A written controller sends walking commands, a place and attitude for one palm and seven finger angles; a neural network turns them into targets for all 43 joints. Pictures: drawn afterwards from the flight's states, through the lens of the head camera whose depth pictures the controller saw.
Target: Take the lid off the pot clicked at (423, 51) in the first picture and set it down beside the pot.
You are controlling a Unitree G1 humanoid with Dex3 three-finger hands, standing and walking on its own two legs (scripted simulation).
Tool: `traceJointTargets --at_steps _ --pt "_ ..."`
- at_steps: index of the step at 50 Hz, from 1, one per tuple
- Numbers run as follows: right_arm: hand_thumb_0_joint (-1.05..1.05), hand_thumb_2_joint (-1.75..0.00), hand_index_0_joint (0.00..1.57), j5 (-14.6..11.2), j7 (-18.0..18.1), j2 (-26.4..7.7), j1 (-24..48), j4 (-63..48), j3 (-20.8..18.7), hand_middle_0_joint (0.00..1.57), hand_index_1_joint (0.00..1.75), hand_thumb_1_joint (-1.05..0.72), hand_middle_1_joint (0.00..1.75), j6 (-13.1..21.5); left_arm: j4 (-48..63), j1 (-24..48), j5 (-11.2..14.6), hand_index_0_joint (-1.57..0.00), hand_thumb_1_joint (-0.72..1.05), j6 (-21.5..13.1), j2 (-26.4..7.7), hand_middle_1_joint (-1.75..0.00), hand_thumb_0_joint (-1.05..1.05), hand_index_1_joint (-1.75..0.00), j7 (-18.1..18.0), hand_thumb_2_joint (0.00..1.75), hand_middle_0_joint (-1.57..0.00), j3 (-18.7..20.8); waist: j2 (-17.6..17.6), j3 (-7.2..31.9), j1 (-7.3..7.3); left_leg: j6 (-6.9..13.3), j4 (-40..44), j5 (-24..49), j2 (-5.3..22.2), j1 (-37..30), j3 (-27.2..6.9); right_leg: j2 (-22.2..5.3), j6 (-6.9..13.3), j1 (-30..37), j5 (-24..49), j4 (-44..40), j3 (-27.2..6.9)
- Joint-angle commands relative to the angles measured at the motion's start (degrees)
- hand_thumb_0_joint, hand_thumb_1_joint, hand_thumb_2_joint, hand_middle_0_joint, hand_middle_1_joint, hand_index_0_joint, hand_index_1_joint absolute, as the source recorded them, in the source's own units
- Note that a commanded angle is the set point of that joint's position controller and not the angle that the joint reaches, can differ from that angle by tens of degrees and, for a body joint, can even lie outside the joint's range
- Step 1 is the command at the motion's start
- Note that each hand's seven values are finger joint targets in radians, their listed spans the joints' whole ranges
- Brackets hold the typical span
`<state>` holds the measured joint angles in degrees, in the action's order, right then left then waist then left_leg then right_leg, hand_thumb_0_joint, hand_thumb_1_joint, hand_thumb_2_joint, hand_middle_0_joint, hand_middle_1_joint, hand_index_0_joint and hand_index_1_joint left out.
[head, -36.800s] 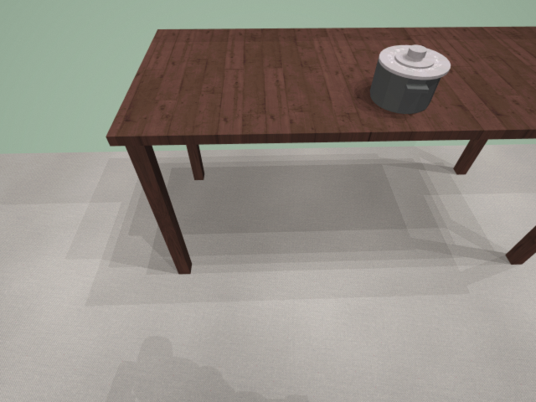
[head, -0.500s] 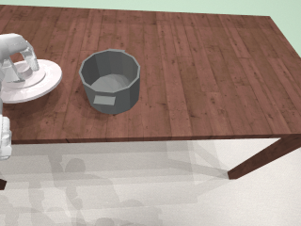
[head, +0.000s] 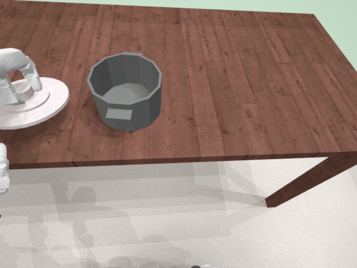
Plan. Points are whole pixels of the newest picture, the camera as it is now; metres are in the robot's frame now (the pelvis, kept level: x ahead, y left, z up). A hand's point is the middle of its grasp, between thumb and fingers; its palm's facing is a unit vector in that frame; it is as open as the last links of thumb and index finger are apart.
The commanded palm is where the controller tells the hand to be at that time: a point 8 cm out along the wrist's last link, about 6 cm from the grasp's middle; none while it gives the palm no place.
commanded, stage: lower the lid onto the table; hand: left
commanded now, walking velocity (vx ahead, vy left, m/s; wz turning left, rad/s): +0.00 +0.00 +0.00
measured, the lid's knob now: (21, 91) +0.51 +0.30 +0.08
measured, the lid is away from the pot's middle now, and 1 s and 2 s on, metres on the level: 0.23 0.25 0.24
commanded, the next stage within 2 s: open the fingers wide in 0.52 s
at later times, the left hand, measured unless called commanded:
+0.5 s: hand (16, 104) +0.48 +0.31 +0.07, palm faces -0.56 -0.12 -0.82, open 7.7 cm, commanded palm +0.56 +0.31 +0.13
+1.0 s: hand (11, 115) +0.46 +0.32 +0.06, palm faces -0.50 -0.10 -0.86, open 7.6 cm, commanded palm +0.50 +0.31 +0.13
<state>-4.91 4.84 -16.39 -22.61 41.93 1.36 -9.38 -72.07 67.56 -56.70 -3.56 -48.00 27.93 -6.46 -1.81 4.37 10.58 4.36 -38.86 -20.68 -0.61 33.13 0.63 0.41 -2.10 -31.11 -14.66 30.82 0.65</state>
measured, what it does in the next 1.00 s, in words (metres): stands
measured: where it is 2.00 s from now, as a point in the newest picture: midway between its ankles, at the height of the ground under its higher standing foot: outside the picture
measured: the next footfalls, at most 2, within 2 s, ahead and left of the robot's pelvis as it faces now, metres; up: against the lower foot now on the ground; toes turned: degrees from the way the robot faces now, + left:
none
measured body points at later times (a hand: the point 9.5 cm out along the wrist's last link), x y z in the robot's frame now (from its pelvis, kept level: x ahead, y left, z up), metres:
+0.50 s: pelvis +0.00 +0.01 -0.01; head +0.10 +0.04 +0.43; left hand +0.50 +0.31 +0.12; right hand -0.04 -0.26 -0.12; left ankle -0.03 +0.07 -0.72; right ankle -0.01 -0.15 -0.72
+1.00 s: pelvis +0.00 +0.02 -0.01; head +0.08 +0.05 +0.43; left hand +0.48 +0.32 +0.11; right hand +0.00 -0.25 -0.12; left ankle -0.03 +0.07 -0.72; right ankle -0.01 -0.15 -0.72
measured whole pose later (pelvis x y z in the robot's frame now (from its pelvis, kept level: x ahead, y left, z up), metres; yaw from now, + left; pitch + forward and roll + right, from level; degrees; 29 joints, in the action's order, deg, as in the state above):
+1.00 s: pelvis +0.00 +0.02 -0.01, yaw +0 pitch +16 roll -5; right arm -3.9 4.3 -15.3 -20.5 39.1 0.7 -12.0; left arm -64.7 57.7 -56.7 -8.1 -44.2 22.3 -4.6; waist -1.9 5.6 8.2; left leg 6.1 -41.7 -21.5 -1.7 36.2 0.6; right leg -0.4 -0.3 -33.4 -15.2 32.5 0.7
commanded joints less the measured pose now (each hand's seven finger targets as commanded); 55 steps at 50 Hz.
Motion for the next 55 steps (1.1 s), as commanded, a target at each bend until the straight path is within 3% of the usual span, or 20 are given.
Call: traceJointTargets --at_steps 1,4,6,13,16,19,23,25,29,30,31,32,33,35,38,42,47,51,53,55 --pt "0.00 -0.90 0.20 0.2 1.5 -11.1 -8.2 -2.6 -3.1 0.20 0.30 -0.90 0.30 1.0 12.9 29.6 0.1 -0.82 0.58 -1.5 -18.3 -1.18 0.00 -1.13 -3.1 1.04 -0.72 4.5 -9.1 25.0 -0.03 -0.1 0.4 33.9 -0.1 -22.5 -2.7 4.6 3.3 2.1 15.6 -0.3 3.3" --pt "0.00 -0.90 0.20 -0.3 1.7 -11.1 -8.1 -2.8 -2.9 0.20 0.30 -0.90 0.30 1.2 11.1 28.3 0.2 -0.82 0.58 -1.7 -17.7 -1.18 0.00 -1.13 -3.0 1.04 -0.72 3.5 -8.2 22.8 0.33 0.2 0.7 28.7 -0.5 -19.2 -1.8 4.6 3.4 1.9 14.1 0.0 3.2" --pt "0.00 -0.90 0.20 -0.1 1.8 -11.4 -8.3 -2.7 -3.0 0.20 0.30 -0.90 0.30 1.0 14.4 29.7 0.0 -0.82 0.58 -2.4 -20.0 -1.18 0.00 -1.13 -3.2 1.04 -0.72 5.1 -10.3 25.4 -0.22 -0.2 0.0 32.9 0.0 -21.6 -2.4 4.6 3.4 1.7 15.1 0.6 3.2" --pt "0.00 -0.90 0.20 -0.3 2.1 -11.3 -8.7 -2.7 -3.1 0.20 0.30 -0.90 0.30 1.1 13.3 28.2 0.4 -0.82 0.58 -2.9 -17.8 -1.18 0.00 -1.13 -2.9 1.04 -0.72 4.1 -10.1 24.6 0.29 -0.6 -1.1 33.3 0.4 -21.6 -2.8 4.8 3.3 -1.8 13.3 1.4 3.6" --pt "0.00 -0.90 0.20 0.2 2.1 -11.4 -9.0 -2.1 -3.5 0.20 0.30 -0.90 0.30 1.0 15.8 29.6 0.4 -0.82 0.58 -3.5 -16.9 -1.18 0.00 -1.13 -3.0 1.04 -0.72 4.0 -13.7 27.0 0.23 -1.7 -2.3 39.7 1.1 -26.1 -3.8 5.1 3.4 -4.8 13.1 2.1 4.0" --pt "0.00 -0.90 0.20 -0.1 2.2 -11.3 -9.3 -2.3 -3.1 0.20 0.30 -0.90 0.30 1.2 12.0 27.2 0.9 -0.82 0.58 -3.5 -16.1 -1.18 0.00 -1.13 -3.0 1.04 -0.72 3.5 -8.9 24.7 0.89 -0.7 -1.9 32.9 0.6 -21.1 -3.1 5.1 3.2 -3.9 12.1 2.2 3.8" --pt "0.00 -0.90 0.20 -0.1 2.5 -11.4 -9.7 -2.4 -3.0 0.20 0.30 -0.90 0.30 1.3 13.6 28.2 0.2 -0.82 0.58 -4.0 -18.2 -1.18 0.00 -1.13 -3.8 1.04 -0.72 4.7 -9.7 25.7 0.60 -1.1 -2.3 33.2 0.8 -20.7 -3.4 5.1 3.3 -4.3 11.8 3.0 3.8" --pt "0.00 -0.90 0.20 0.0 2.6 -11.0 -9.9 -2.4 -3.1 0.20 0.30 -0.90 0.30 1.5 15.1 28.7 0.2 -0.82 0.58 -4.3 -16.3 -1.18 0.00 -1.13 -4.1 1.04 -0.72 3.6 -13.3 27.7 0.34 -2.0 -3.0 40.4 1.0 -24.2 -3.9 5.3 3.6 -5.5 13.4 3.5 4.1" --pt "0.00 -0.90 0.20 -0.1 2.2 -11.3 -10.1 -2.5 -2.9 0.20 0.30 -0.90 0.30 1.2 9.5 26.6 0.2 -0.82 0.58 -3.4 -14.9 -1.18 0.00 -1.13 -4.0 1.04 -0.72 2.8 -9.3 23.7 1.17 -1.5 -2.6 33.3 0.9 -19.9 -3.8 5.3 3.4 -7.1 10.5 3.3 4.1" --pt "0.00 -0.90 0.20 0.0 2.2 -11.3 -9.8 -2.5 -2.9 0.20 0.30 -0.90 0.30 1.2 10.7 27.0 0.1 -0.82 0.58 -3.7 -14.6 -1.18 0.00 -1.13 -4.0 1.04 -0.72 2.8 -10.9 24.3 0.71 -1.8 -2.8 35.9 1.2 -21.0 -4.0 5.2 3.6 -7.6 10.9 3.7 4.3" --pt "0.00 -0.90 0.20 0.6 0.2 -9.8 -9.1 -5.9 -3.9 0.20 0.30 -0.90 0.30 0.5 9.1 10.4 0.0 -0.82 0.58 -3.5 -15.6 -1.18 0.00 -1.13 -4.6 1.04 -0.72 9.7 -10.7 26.3 -4.14 -3.2 -3.1 43.9 0.1 -22.2 -5.8 5.3 4.5 -5.0 11.8 4.5 5.1" --pt "0.00 -0.90 0.20 2.0 0.1 -10.7 -8.1 -6.6 -4.5 0.20 0.30 -0.90 0.30 -0.9 21.3 10.4 0.0 -0.81 0.58 -6.6 -18.0 -1.18 0.00 -1.13 -5.4 1.02 -0.71 12.8 -9.4 29.1 -4.43 -4.0 -3.2 49.3 1.4 -24.4 -5.5 5.5 4.8 -4.8 13.7 4.1 5.0" --pt "0.00 -0.90 0.20 2.2 0.1 -10.4 -7.1 -7.1 -4.6 0.20 0.30 -0.90 0.30 -2.0 22.2 12.5 -0.6 -0.79 0.57 -7.3 -18.4 -1.18 0.00 -1.13 -6.3 0.99 -0.70 12.7 -9.8 30.1 -3.93 -3.7 -3.3 48.3 1.1 -24.8 -5.3 5.4 4.4 -4.0 13.5 3.3 4.0" --pt "0.00 -0.90 0.20 1.8 0.1 -10.1 -6.5 -6.0 -5.0 0.20 0.30 -0.90 0.30 -2.9 24.3 19.0 0.0 -0.76 0.55 -7.0 -12.5 -1.18 0.00 -1.13 -6.8 0.95 -0.67 7.3 -10.6 27.0 -2.11 -3.1 -2.1 44.4 1.5 -25.5 -5.5 5.2 4.3 -6.2 11.3 1.6 3.9" --pt "0.00 -0.90 0.20 1.3 0.6 -10.4 -7.3 -5.9 -4.3 0.20 0.30 -0.90 0.30 -2.9 20.5 19.2 -0.3 -0.72 0.53 -5.7 -19.5 -1.17 0.00 -1.13 -8.7 0.87 -0.63 11.6 -8.6 27.0 -1.93 -2.0 -0.7 36.6 0.8 -23.0 -5.0 4.9 4.3 -3.4 10.3 1.1 3.3" --pt "0.00 -0.90 0.20 1.4 0.3 -10.0 -6.7 -5.3 -4.3 0.20 0.30 -0.90 0.30 -2.4 21.5 20.9 -0.9 -0.66 0.49 -5.2 -13.8 -1.15 0.00 -1.12 -9.4 0.78 -0.59 7.4 -14.4 26.6 -1.74 -3.5 -0.4 40.7 1.4 -28.5 -6.5 4.9 4.7 -7.5 8.5 0.5 3.8" --pt "0.00 -0.90 0.20 1.5 0.5 -10.1 -6.4 -5.1 -4.5 0.20 0.30 -0.90 0.30 -1.9 20.1 20.6 1.0 -0.60 0.42 -5.1 -10.1 -1.12 0.00 -1.09 -8.2 0.72 -0.54 5.2 -9.8 25.1 -0.85 -2.5 -0.4 38.5 1.1 -27.6 -6.3 4.8 4.3 -6.6 9.1 -0.1 3.6" --pt "0.00 -0.90 0.20 1.6 0.7 -10.4 -5.9 -5.4 -4.5 0.20 0.30 -0.90 0.30 -1.9 24.4 22.1 1.0 -0.54 0.37 -6.1 -13.3 -1.11 0.00 -1.08 -8.8 0.66 -0.49 7.5 -10.9 27.3 -1.73 -2.9 -0.2 41.0 1.2 -28.5 -6.4 4.7 4.5 -5.0 10.8 0.4 3.3" --pt "0.00 -0.90 0.20 1.4 0.8 -10.1 -5.8 -5.2 -4.3 0.20 0.30 -0.90 0.30 -1.6 19.5 19.1 0.7 -0.51 0.35 -5.8 -10.7 -1.10 0.00 -1.07 -9.1 0.63 -0.47 6.0 -8.5 24.0 -1.13 -2.8 -0.4 39.0 1.2 -26.4 -6.2 4.7 4.4 -6.3 9.6 0.5 3.7" --pt "0.00 -0.90 0.20 1.3 0.7 -10.5 -5.6 -5.3 -4.1 0.20 0.30 -0.90 0.30 -1.5 19.1 19.4 0.5 -0.49 0.32 -5.9 -12.5 -1.09 0.00 -1.07 -9.6 0.60 -0.45 6.9 -9.6 23.1 -1.72 -2.7 0.0 36.7 0.9 -24.7 -5.7 4.4 4.8 -5.9 9.2 0.5 3.4"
